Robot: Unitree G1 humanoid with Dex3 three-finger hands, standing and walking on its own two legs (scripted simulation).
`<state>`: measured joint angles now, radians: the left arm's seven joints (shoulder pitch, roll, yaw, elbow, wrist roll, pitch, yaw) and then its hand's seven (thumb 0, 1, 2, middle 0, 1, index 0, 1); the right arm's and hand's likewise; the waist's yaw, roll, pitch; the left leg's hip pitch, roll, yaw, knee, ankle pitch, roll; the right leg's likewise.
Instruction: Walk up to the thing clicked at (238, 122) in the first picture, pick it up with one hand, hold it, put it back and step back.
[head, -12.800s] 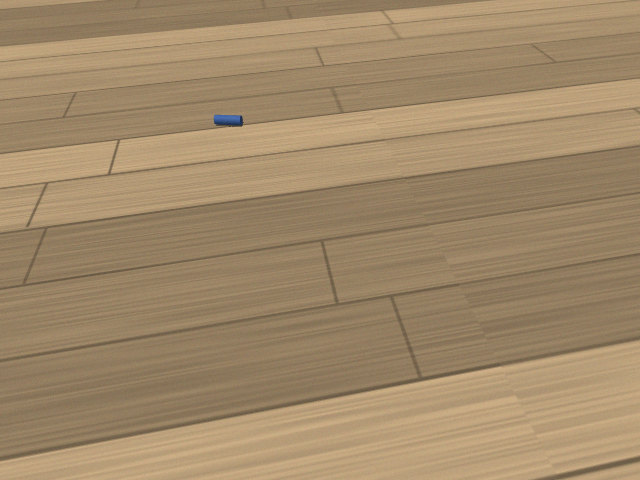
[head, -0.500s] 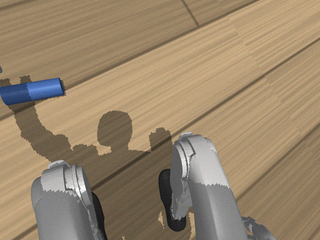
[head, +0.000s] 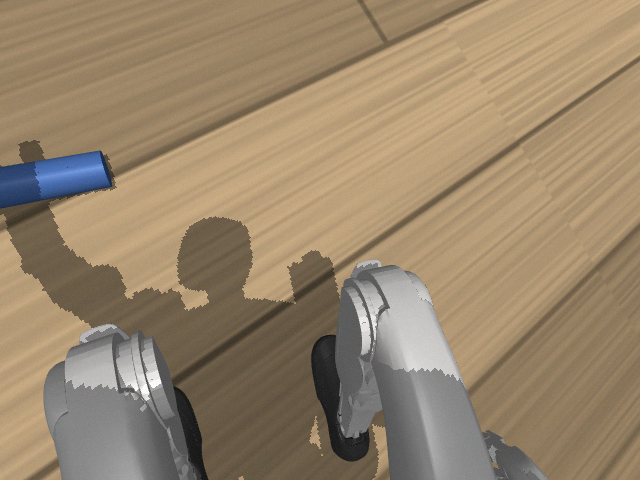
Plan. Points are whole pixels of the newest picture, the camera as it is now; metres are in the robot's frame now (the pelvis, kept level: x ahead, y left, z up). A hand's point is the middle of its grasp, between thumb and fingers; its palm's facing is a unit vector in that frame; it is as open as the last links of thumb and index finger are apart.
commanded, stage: rise first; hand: left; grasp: from above
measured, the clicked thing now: (47, 179) +0.53 +0.28 -0.30
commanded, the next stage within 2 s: approach in 1.34 s
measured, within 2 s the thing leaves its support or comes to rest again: neither
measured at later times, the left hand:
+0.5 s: hand out of the picture +0.48 +0.32 -0.19, palm faces -0.46 -0.07 -0.89, open 13.8 cm
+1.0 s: hand out of the picture +0.49 +0.32 -0.19, palm faces -0.45 -0.07 -0.89, open 13.4 cm
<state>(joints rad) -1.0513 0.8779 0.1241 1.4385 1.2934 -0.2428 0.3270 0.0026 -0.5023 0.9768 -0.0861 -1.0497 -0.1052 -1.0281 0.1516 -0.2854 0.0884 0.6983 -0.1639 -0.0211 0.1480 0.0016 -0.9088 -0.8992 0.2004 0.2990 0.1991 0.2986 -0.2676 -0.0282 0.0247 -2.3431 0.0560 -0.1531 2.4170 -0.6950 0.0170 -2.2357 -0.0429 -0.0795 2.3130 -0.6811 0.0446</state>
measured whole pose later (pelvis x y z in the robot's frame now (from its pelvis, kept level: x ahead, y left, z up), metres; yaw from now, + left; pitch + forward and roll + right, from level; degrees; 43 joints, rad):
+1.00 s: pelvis +0.00 +0.00 -0.01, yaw -1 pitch +33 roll -11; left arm -1.08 0.92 0.12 1.49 1.31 -0.24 0.35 0.00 -0.41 0.91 -0.18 -0.95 -0.19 -0.94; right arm 0.16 -0.29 0.13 0.68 -0.17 -0.05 0.17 0.00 -0.91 -0.90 0.20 0.30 0.20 0.30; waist -0.31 -0.03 0.05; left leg -2.37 0.05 -0.18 2.45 -0.68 0.01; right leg -2.25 -0.04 -0.10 2.33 -0.67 0.04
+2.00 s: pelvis +0.00 +0.00 -0.01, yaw -1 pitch +34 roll -10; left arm -1.17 0.89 0.09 1.55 1.28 -0.10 0.33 0.00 -0.46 0.95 -0.12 -1.00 -0.13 -0.98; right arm 0.22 -0.31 0.19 0.62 -0.15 -0.04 0.15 0.00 -0.89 -0.88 0.20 0.30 0.20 0.30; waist -0.39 -0.01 0.06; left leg -2.37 0.06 -0.18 2.44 -0.68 0.01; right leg -2.27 -0.02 -0.09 2.32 -0.65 0.04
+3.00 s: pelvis +0.00 +0.00 -0.02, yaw -4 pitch +32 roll -13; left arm -1.18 1.04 0.13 1.65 1.32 -0.18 0.46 0.00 -0.44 0.99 -0.09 -1.08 -0.11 -1.05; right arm 0.19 -0.34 0.27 0.62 -0.22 -0.13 0.18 0.00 -0.90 -0.89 0.20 0.30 0.20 0.30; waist -0.43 -0.10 0.17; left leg -2.39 0.06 -0.24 2.52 -0.72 0.00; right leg -2.27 0.00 -0.14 2.36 -0.66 0.05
